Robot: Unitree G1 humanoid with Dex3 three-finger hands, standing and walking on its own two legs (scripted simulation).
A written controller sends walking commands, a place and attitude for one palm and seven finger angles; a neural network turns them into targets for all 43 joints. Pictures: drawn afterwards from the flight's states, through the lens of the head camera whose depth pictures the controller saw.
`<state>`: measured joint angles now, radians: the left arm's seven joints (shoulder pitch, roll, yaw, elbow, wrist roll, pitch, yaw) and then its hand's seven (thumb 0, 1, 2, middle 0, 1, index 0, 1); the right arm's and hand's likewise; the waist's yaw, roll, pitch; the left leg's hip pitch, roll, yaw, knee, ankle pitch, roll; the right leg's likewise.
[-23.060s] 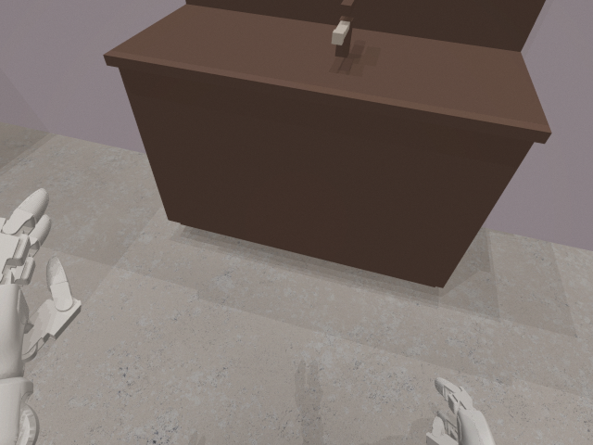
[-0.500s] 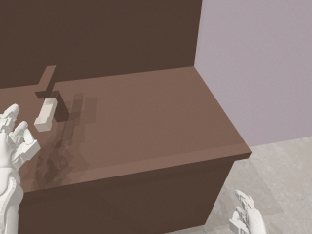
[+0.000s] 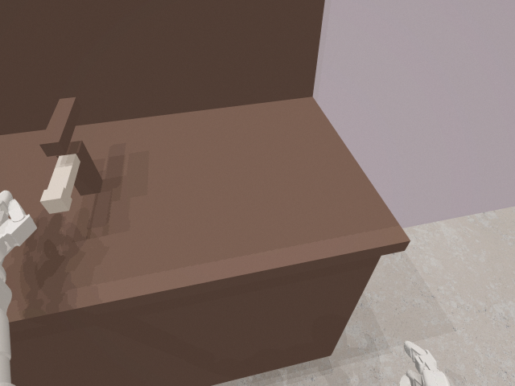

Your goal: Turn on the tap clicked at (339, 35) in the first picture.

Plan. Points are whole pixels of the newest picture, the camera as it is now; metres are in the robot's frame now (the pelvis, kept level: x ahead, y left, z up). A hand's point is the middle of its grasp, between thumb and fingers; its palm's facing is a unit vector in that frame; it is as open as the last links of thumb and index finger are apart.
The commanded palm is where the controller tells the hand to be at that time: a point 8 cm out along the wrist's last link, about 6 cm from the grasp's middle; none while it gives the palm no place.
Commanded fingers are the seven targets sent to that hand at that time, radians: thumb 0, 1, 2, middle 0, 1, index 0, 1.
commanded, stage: reach beside the lever's end, fingers flat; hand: left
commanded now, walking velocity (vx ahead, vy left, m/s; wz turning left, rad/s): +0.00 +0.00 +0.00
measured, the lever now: (56, 200) +0.32 +0.35 +0.13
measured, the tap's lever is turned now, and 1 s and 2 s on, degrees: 0 4 24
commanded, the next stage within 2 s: push the lever round in 0.54 s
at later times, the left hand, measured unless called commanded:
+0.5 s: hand (40, 213) +0.31 +0.37 +0.12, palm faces +0.52 -0.85 -0.12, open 7.8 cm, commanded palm +0.26 +0.40 +0.13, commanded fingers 0.00 0.90 0.90 -0.15 -0.15 -0.15 -0.15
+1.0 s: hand (51, 213) +0.30 +0.34 +0.13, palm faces +0.51 -0.85 -0.09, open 7.8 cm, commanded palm +0.26 +0.37 +0.13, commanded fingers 0.00 0.90 0.90 -0.15 -0.15 -0.15 -0.15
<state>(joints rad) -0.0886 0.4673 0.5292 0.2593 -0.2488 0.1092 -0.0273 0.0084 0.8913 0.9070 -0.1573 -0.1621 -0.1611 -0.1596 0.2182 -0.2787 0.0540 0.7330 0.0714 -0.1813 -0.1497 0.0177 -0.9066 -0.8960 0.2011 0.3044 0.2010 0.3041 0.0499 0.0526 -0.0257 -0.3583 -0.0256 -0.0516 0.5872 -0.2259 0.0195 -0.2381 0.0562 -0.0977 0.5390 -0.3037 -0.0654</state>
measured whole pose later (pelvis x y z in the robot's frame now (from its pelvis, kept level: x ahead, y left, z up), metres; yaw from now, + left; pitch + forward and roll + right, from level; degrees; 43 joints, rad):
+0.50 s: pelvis +0.01 +0.01 +0.00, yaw -1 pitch +3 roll -2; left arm -0.10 0.47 0.56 0.38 -0.24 -0.01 -0.08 0.01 0.90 0.90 -0.15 -0.15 -0.16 -0.15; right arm 0.28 -0.28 0.04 0.71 0.06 -0.18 -0.13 0.02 -0.91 -0.90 0.20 0.30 0.20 0.30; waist 0.03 0.05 -0.05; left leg -0.41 -0.03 -0.03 0.62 -0.26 0.04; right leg -0.29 0.05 -0.07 0.56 -0.32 -0.05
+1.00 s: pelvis +0.02 +0.02 +0.00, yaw -1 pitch +1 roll -1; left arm -0.06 0.38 0.47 0.20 -0.23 0.05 0.00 0.01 0.91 0.90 -0.15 -0.15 -0.16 -0.15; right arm 0.20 -0.25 0.06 0.69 0.05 -0.18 -0.12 0.02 -0.91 -0.90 0.20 0.30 0.20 0.30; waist 0.06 0.04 -0.05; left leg -0.36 -0.04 -0.03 0.58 -0.24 0.04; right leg -0.24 0.04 -0.08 0.53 -0.32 -0.04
